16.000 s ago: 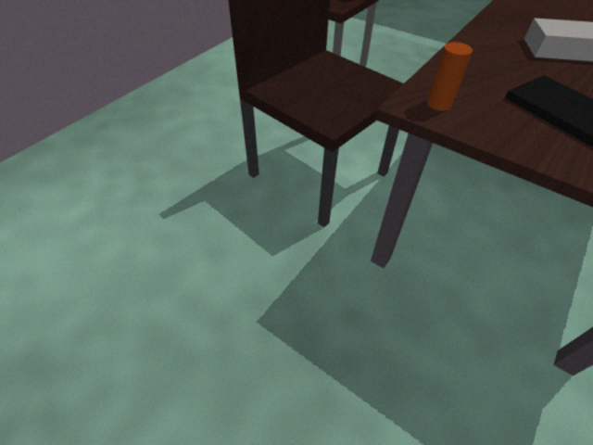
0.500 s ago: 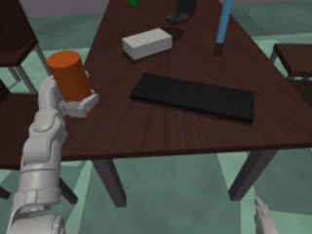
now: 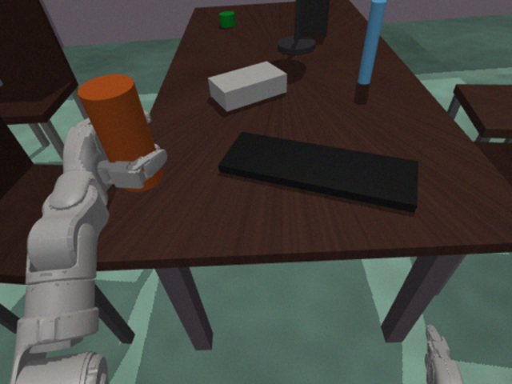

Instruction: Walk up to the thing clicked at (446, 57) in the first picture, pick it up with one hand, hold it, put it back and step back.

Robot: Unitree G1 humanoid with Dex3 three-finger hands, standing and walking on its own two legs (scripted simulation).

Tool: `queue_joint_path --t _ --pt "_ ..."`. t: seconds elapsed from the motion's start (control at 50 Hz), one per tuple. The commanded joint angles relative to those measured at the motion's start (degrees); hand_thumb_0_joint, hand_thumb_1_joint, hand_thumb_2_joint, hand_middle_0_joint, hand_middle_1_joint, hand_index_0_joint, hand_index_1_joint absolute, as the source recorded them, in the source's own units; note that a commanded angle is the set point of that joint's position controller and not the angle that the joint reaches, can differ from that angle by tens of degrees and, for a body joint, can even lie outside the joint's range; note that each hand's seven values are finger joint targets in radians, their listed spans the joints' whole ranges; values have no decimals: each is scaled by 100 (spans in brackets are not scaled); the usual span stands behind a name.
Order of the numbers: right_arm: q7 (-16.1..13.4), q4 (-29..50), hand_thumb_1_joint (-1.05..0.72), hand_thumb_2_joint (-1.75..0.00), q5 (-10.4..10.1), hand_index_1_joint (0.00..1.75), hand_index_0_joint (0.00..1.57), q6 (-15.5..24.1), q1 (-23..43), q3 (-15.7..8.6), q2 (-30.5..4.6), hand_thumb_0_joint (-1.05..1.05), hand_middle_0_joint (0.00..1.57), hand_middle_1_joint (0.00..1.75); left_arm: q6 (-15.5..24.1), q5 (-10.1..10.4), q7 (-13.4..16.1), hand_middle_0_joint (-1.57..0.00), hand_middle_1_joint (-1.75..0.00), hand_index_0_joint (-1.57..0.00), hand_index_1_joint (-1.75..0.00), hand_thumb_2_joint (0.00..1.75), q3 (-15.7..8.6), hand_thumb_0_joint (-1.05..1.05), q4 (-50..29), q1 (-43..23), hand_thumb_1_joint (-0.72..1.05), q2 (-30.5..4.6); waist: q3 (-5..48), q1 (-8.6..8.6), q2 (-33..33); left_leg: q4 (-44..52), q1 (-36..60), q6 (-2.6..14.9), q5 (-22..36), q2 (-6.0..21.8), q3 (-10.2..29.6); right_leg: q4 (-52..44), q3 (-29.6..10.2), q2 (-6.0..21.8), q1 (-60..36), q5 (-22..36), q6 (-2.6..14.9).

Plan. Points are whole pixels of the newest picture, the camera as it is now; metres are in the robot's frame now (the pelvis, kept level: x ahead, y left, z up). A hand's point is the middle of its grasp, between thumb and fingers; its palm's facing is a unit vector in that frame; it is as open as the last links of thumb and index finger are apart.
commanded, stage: lift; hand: left
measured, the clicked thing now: (126, 137) +0.36 +0.18 +0.25
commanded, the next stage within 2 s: hold in 0.04 s
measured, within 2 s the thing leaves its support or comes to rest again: neither
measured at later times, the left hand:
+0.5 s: hand (123, 139) +0.35 +0.18 +0.25, palm faces +0.18 -0.98 +0.00, open 8.8 cm
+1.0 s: hand (121, 141) +0.34 +0.18 +0.26, palm faces +0.17 -0.98 +0.01, open 8.8 cm
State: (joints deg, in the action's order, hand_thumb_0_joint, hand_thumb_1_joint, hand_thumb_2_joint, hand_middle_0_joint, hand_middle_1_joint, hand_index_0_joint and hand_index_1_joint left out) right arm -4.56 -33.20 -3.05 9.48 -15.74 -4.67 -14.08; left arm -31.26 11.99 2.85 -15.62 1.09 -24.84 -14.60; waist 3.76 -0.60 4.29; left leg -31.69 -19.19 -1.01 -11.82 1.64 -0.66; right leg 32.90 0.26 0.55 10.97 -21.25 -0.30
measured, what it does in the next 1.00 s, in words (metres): stands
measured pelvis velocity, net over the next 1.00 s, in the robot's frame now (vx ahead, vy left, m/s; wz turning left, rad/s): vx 0.00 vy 0.01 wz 0.00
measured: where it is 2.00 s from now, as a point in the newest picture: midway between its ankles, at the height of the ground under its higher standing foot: outside the picture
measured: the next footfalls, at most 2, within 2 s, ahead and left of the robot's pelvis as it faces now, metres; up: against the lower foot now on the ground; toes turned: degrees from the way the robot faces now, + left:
none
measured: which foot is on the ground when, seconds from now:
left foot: down 0.00-1.00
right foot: down 0.00-1.00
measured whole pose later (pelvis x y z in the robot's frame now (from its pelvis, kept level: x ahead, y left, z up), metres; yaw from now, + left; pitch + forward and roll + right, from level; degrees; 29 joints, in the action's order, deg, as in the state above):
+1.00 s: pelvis +0.00 +0.01 +0.00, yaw +0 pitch -2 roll +0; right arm -3.3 -35.6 -4.1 12.9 -15.4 -4.9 -14.1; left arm -43.3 14.0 3.5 -16.2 -8.5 -26.6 -14.2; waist 4.3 -1.8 4.7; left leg -31.2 -18.1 -0.4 -11.4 1.3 -1.0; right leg 31.7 -0.1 0.9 9.7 -20.3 -0.9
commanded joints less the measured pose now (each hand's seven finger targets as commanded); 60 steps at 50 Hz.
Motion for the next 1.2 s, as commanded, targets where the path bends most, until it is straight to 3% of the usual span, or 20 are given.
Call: queue_joint_path --t 0.0,0.08,0.12,0.14,0.18,0.26,0.4,0.52,0.58,0.66,0.74,0.84,0.86,0.88,0.9,0.92,0.98,1.02,1.08,1.18 --pt "-71 913 53 -5 34 5 5 411 668 -199 -572 0 5 5 572 89 31 -131 -143 -133 -143 131 -538 0 -1831 -2920 26 -1366 1624 -42 -422 83 1670 265 1338 -93 -74 -632 187 -47 525 1864 -104" --pt "-85 819 53 -6 40 5 5 478 736 -180 -571 0 5 5 463 98 3 -131 -143 -133 -144 132 -442 0 -1908 -2971 25 -1293 1544 11 -369 87 1681 275 1272 -111 -90 -678 166 -29 545 1846 -111" --pt "-87 732 53 -6 30 5 5 509 853 -247 -643 0 5 5 367 114 18 -132 -144 -134 -145 132 -453 0 -1823 -2945 22 -1285 1374 3 -278 132 1613 251 1133 -111 -89 -675 173 -41 602 1722 -88" --pt "-69 529 52 -6 23 5 5 496 783 -154 -518 0 5 5 345 118 3 -131 -143 -133 -143 127 -475 0 -1859 -2988 23 -1316 1296 -61 -175 154 1537 239 1044 -131 -94 -701 175 -36 619 1631 -73" --pt "-94 738 52 -6 28 5 5 528 822 -260 -662 0 5 5 258 125 -28 -132 -143 -134 -143 128 -452 0 -1805 -2967 27 -1295 1470 23 -375 144 1659 263 1130 -113 -71 -714 187 -49 564 1718 -95" --pt "-49 662 52 -6 -11 5 5 546 794 -199 -596 0 5 5 99 162 -64 -129 -140 -131 -140 125 -470 0 -1865 -2959 24 -1302 1300 -45 -365 202 1597 235 1053 -113 -61 -695 226 -75 623 1617 -61" --pt "-28 673 52 -6 -27 5 5 607 682 -283 -673 0 5 5 -125 208 -26 -130 -140 -131 -141 126 -456 0 -2004 -3202 24 -1277 1390 8 -373 224 1735 246 1006 -113 -59 -730 222 -70 679 1580 -62" --pt "0 643 53 -6 -37 5 5 668 911 -173 -589 0 5 5 -226 190 62 -130 -141 -132 -141 126 -434 0 -2155 -3401 25 -1269 1330 -104 -181 318 1610 191 676 -124 -53 -777 231 -73 689 1210 -2" --pt "-21 724 53 -6 -42 5 5 691 897 -306 -742 0 5 5 -292 183 53 -130 -141 -132 -141 126 -391 0 -2187 -3347 25 -1267 1452 -24 -250 302 1751 194 760 -106 -44 -770 248 -87 682 1287 -5" --pt "-13 613 53 -6 -45 5 5 713 919 -307 -748 0 5 5 -409 239 57 -129 -140 -131 -140 125 -519 0 -2098 -3280 25 -1313 1212 -100 -367 353 1586 189 572 -85 -24 -785 274 -114 682 1085 -1" --pt "18 605 53 -6 -73 5 5 696 816 -309 -719 0 5 5 -534 253 69 -130 -142 -132 -142 127 -518 0 -2068 -3158 26 -1278 1347 -99 -343 337 1627 190 714 -91 -32 -762 261 -106 647 1228 5" --pt "48 622 53 -6 -82 5 5 705 847 -334 -745 0 5 5 -647 281 80 -130 -143 -132 -144 129 -482 0 -2178 -3067 25 -1165 1135 -130 -389 385 1546 168 475 -86 -43 -808 257 -129 735 947 15" --pt "59 637 53 -6 -92 5 5 705 815 -277 -674 0 5 5 -639 280 93 -131 -144 -133 -145 129 -527 0 -2225 -3040 24 -1199 1189 -141 -372 371 1586 169 537 -90 -52 -800 258 -124 744 1004 13" --pt "88 724 53 -6 -96 5 5 719 799 -118 -504 0 5 5 -632 278 75 -131 -144 -133 -144 129 -408 0 -2231 -2996 24 -1045 1141 -143 -411 355 1525 171 589 -87 -56 -785 257 -131 732 1061 11" --pt "93 863 52 -6 -107 5 5 738 968 -150 -518 0 5 5 -614 323 46 -130 -143 -132 -143 129 -297 0 -2305 -2942 23 -858 1190 -142 -488 316 1501 182 722 -89 -61 -771 265 -126 638 1200 -3" --pt "73 688 52 -6 -93 5 5 706 745 -303 -689 0 5 5 -600 309 70 -130 -143 -132 -143 128 -552 0 -2405 -2933 24 -1199 1353 -121 -432 280 1589 201 829 -99 -63 -737 241 -113 598 1320 -13" --pt "89 710 52 -6 -107 5 5 690 836 -216 -615 0 5 5 -585 255 76 -129 -142 -131 -142 127 -395 0 -2799 -3130 22 -1197 1434 -115 -114 225 1727 202 1007 -128 -100 -706 213 -88 685 1485 -15" --pt "61 579 52 -6 -91 5 5 689 829 -245 -626 0 5 5 -581 249 134 -128 -140 -130 -141 126 -458 0 -2805 -3015 21 -1190 1289 -118 -258 246 1619 212 837 -127 -88 -739 217 -90 680 1352 -27" --pt "28 680 51 -6 -76 5 5 759 955 -329 -699 0 5 5 -536 236 208 -128 -140 -130 -141 126 -471 0 -2970 -3421 22 -1272 1525 -31 -152 227 1783 190 835 -121 -77 -715 221 -95 689 1350 -21" --pt "-11 704 52 -6 -77 5 5 798 982 -303 -671 0 5 5 -632 256 216 -130 -144 -132 -144 128 -433 0 -2266 -3194 20 -1110 1445 11 -427 145 1741 233 1095 -127 -77 -673 231 -92 662 1613 -64"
